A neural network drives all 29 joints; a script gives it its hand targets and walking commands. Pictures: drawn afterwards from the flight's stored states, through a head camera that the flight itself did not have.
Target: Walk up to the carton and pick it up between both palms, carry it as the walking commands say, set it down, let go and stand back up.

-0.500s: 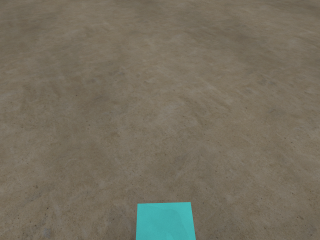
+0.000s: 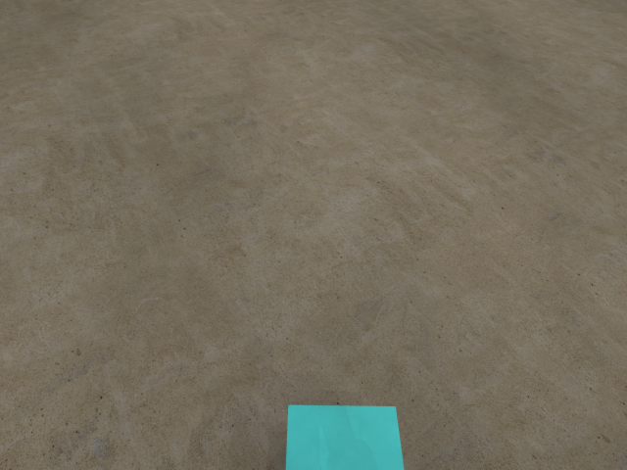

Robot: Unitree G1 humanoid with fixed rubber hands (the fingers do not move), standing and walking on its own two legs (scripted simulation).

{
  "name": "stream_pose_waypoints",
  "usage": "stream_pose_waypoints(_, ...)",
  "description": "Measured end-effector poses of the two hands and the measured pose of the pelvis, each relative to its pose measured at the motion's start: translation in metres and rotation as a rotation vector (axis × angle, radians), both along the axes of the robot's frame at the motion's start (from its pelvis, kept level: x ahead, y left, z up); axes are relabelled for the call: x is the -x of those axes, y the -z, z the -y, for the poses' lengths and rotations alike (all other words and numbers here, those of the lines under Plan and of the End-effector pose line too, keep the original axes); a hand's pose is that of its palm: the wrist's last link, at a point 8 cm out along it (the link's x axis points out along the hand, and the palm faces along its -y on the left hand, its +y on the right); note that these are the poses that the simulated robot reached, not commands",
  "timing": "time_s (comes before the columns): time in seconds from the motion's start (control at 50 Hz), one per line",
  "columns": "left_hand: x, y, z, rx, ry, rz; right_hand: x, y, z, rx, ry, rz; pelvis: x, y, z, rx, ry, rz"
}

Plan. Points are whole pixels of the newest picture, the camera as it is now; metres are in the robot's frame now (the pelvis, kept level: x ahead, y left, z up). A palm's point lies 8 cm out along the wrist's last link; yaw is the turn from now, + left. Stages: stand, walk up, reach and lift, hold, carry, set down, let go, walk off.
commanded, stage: walk up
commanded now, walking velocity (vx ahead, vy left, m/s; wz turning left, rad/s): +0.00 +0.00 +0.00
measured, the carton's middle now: (338, 461) +0.27 -0.07 -0.63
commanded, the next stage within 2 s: none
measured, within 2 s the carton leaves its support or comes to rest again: neither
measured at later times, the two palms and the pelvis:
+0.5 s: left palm out of the picture +0.03 +0.22 -0.15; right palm out of the picture +0.00 -0.28 -0.12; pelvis -0.02 -0.02 +0.00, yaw -1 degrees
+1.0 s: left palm out of the picture +0.02 +0.17 -0.14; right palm out of the picture +0.02 -0.32 -0.14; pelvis -0.03 -0.07 -0.01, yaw -1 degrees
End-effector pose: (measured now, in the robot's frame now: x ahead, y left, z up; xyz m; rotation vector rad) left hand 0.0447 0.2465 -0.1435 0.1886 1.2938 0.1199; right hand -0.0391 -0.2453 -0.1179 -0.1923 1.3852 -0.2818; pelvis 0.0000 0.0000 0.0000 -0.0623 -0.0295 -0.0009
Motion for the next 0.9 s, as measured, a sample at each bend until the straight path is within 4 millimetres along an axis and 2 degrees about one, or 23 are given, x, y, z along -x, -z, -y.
stream_pose_waypoints(0.12,-0.015,-0.002,0.006,-0.066,-0.016,0.029,-0.035,0.025,0.007,-0.048,-0.020,0.029,-0.013,0.011,0.013,-0.052,-0.011,-0.016)
stream_pose_waypoints(0.2,-0.010,-0.007,0.015,-0.071,-0.026,0.038,-0.066,0.028,0.009,-0.070,-0.042,0.085,-0.010,0.008,0.019,-0.063,-0.018,-0.015)
stream_pose_waypoints(0.26,-0.003,-0.009,0.023,-0.061,-0.039,0.040,-0.078,0.029,0.006,-0.083,-0.057,0.115,-0.005,0.006,0.019,-0.074,-0.026,-0.002)
stream_pose_waypoints(0.32,0.001,-0.007,0.025,-0.049,-0.046,0.046,-0.077,0.028,0.004,-0.081,-0.058,0.130,-0.001,0.006,0.016,-0.072,-0.027,0.016)
stream_pose_waypoints(0.4,0.003,0.002,0.021,-0.019,-0.028,0.036,-0.065,0.023,0.007,-0.041,-0.043,0.130,0.005,0.009,0.012,-0.047,-0.013,0.014)
stream_pose_waypoints(0.52,0.014,0.006,0.024,0.009,0.007,-0.012,-0.033,0.001,0.045,0.062,-0.033,0.076,0.016,0.004,0.023,-0.001,0.010,-0.005)
stream_pose_waypoints(0.58,0.018,0.006,0.034,0.006,0.011,-0.015,-0.027,0.001,0.062,0.073,-0.039,0.066,0.019,0.005,0.034,-0.007,0.012,-0.005)
stream_pose_waypoints(0.7,0.019,-0.005,0.061,-0.057,0.001,0.023,-0.037,0.031,0.079,-0.023,-0.051,0.084,0.021,0.013,0.064,-0.078,0.002,-0.007)
stream_pose_waypoints(0.8,0.021,-0.024,0.073,-0.087,-0.007,0.041,-0.052,0.031,0.081,-0.080,-0.065,0.108,0.023,0.002,0.074,-0.109,-0.006,-0.021)
stream_pose_waypoints(0.9,0.024,-0.020,0.075,-0.081,-0.001,0.043,-0.060,0.028,0.083,-0.069,-0.068,0.138,0.027,0.003,0.075,-0.097,0.000,-0.027)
